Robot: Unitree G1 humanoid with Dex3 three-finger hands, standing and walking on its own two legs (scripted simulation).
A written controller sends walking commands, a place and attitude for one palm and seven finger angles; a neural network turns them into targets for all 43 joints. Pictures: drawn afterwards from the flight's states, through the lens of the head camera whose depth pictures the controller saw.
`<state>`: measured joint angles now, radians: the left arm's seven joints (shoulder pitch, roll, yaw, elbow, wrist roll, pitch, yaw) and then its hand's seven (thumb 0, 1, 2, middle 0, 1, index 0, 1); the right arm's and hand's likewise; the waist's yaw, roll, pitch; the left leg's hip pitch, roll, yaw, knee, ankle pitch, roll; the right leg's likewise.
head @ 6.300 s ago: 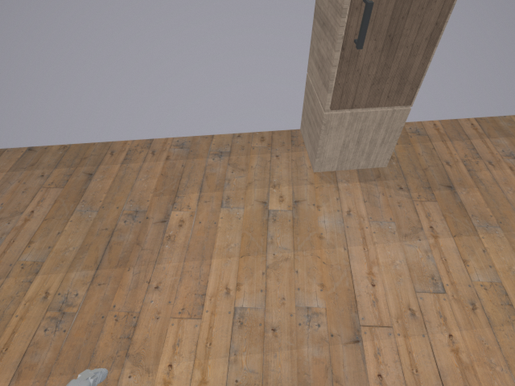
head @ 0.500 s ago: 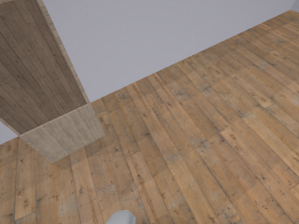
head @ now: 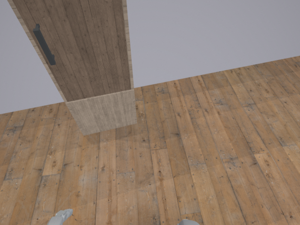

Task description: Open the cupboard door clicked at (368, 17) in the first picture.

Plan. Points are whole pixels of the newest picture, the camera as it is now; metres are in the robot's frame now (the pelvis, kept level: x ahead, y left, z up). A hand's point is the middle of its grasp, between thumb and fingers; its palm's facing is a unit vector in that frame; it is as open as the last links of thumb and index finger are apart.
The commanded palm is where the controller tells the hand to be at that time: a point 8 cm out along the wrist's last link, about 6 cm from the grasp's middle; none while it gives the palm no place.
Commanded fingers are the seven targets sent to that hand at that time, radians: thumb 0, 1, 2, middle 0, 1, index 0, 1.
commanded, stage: turn to face it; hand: left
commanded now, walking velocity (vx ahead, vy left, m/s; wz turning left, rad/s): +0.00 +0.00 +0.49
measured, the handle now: (45, 45) +0.76 +0.47 +0.03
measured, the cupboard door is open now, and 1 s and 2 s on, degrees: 0 0 0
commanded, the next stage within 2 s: take the last steps up to it in 0.38 s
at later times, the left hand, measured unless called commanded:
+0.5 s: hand out of the picture -0.05 +0.18 -0.17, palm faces +0.27 -0.93 -0.25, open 7.4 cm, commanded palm none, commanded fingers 0.00 0.90 0.90 -0.20 -0.30 -0.20 -0.30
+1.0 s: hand out of the picture +0.03 +0.21 -0.16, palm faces +0.26 -0.95 -0.18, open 7.4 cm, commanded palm none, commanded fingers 0.00 0.90 0.90 -0.20 -0.30 -0.20 -0.30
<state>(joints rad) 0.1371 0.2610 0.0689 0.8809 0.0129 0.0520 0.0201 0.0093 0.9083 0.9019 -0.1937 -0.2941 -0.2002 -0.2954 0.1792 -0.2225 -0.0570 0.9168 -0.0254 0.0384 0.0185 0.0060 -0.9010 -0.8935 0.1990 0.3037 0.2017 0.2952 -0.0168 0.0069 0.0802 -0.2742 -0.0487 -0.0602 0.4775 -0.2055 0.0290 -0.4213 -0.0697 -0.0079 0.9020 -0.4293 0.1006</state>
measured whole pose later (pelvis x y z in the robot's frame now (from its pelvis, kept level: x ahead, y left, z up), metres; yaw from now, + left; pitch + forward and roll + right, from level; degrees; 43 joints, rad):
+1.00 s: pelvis +0.02 +0.02 +0.01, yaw +16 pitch -1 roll +0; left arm 0.20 0.17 0.04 1.05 0.03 0.02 -0.02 0.01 0.91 0.90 -0.19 -0.29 -0.20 -0.30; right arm 0.42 -0.15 -0.03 1.13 -0.03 -0.04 -0.02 0.00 -0.91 -0.89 0.20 0.30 0.20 0.29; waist -0.04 -0.01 0.02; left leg -0.02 -0.03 0.04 0.30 -0.27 0.04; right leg -0.43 -0.09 -0.07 0.76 -0.30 0.05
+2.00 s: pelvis +0.30 +0.10 -0.01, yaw +17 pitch -1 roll +2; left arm 0.19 0.17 0.03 1.06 0.02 -0.02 0.03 0.01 0.92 0.90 -0.19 -0.29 -0.20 -0.30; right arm 0.30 -0.13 -0.03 1.13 -0.01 -0.01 -0.02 0.00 -0.92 -0.89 0.20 0.30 0.20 0.29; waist -0.01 0.00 0.05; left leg -0.16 0.01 0.17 0.50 -0.31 0.01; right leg -0.31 -0.08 -0.07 0.54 -0.20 0.01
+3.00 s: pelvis +0.25 +0.15 +0.00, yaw +16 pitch -1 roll +0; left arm 0.29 0.15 0.00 1.07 0.02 -0.01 0.02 0.02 0.93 0.90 -0.20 -0.29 -0.20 -0.30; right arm 0.33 -0.14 0.01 1.08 -0.02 -0.02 -0.02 0.01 -0.91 -0.89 0.20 0.30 0.20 0.29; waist 0.00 0.01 0.01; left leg -0.19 -0.02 0.06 0.44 -0.24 0.03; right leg -0.23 0.00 -0.06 0.46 -0.22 -0.03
